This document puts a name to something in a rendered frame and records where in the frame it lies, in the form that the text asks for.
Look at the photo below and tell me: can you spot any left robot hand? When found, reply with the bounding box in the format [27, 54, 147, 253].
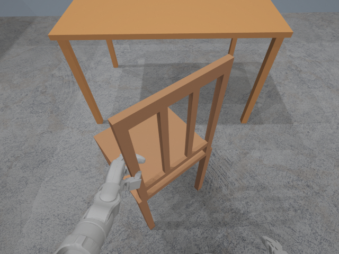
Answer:
[104, 154, 146, 191]

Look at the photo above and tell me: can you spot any left robot forearm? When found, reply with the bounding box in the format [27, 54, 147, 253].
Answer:
[54, 183, 121, 254]

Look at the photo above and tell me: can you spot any table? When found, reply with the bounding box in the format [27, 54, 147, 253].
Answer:
[48, 0, 293, 124]

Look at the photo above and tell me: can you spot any right robot hand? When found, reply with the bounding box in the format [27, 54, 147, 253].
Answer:
[261, 236, 288, 254]

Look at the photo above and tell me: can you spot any chair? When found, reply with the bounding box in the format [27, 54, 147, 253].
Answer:
[94, 54, 234, 230]

